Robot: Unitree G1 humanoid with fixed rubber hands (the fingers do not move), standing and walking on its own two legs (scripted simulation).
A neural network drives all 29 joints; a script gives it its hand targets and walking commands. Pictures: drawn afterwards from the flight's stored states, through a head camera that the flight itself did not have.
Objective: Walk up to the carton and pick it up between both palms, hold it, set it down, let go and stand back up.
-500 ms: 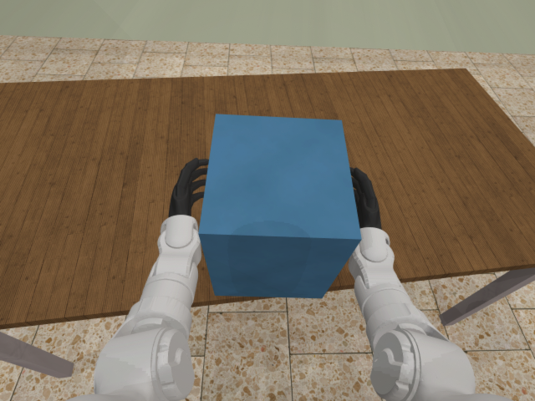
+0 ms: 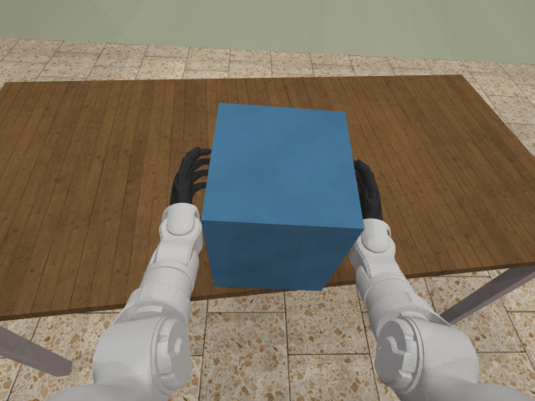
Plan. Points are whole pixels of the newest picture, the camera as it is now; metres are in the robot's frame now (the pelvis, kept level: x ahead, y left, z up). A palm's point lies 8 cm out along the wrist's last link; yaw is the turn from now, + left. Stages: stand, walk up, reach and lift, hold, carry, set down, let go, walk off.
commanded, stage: reach and lift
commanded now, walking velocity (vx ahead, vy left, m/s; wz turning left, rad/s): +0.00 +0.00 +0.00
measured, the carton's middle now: (274, 205) +0.41 +0.02 +0.02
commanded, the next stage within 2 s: hold in 1.96 s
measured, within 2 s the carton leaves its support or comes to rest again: neither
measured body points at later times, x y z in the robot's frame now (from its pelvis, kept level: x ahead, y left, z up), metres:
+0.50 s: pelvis -0.01 +0.00 +0.00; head -0.04 +0.04 +0.45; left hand +0.39 +0.17 +0.15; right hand +0.38 -0.12 +0.13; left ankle +0.04 +0.12 -0.75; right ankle -0.01 -0.10 -0.75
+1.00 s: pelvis -0.02 +0.02 +0.00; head -0.06 +0.06 +0.45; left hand +0.38 +0.18 +0.17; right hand +0.37 -0.12 +0.15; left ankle +0.04 +0.12 -0.75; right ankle -0.01 -0.09 -0.75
